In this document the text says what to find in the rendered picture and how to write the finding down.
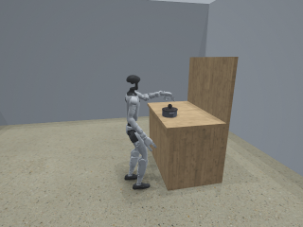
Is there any robot left forearm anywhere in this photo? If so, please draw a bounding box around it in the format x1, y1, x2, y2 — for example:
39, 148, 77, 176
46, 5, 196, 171
148, 91, 165, 99

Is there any robot right shin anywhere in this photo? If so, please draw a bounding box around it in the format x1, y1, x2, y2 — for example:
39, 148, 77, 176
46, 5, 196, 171
136, 159, 148, 185

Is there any left robot upper arm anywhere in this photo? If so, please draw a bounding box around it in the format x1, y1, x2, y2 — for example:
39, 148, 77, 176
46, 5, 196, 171
135, 91, 149, 101

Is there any humanoid robot torso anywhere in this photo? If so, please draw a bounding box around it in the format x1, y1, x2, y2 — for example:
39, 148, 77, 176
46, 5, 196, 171
125, 94, 140, 136

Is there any right robot hand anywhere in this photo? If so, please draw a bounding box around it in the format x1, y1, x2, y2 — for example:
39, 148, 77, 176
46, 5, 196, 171
143, 136, 157, 151

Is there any pot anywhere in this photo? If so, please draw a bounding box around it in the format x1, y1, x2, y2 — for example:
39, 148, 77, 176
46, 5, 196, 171
162, 110, 177, 118

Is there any table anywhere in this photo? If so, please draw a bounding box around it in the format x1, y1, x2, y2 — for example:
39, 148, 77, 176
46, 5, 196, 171
147, 57, 239, 191

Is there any left robot hand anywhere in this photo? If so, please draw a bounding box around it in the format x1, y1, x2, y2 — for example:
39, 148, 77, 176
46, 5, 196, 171
163, 92, 175, 102

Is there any robot right forearm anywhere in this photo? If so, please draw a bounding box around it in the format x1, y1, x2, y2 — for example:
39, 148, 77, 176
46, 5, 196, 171
129, 118, 147, 140

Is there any right robot upper arm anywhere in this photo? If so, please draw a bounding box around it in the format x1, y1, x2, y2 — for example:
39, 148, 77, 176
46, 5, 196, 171
127, 96, 138, 124

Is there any lid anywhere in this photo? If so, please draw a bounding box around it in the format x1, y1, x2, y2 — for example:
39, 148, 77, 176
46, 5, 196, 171
162, 107, 178, 112

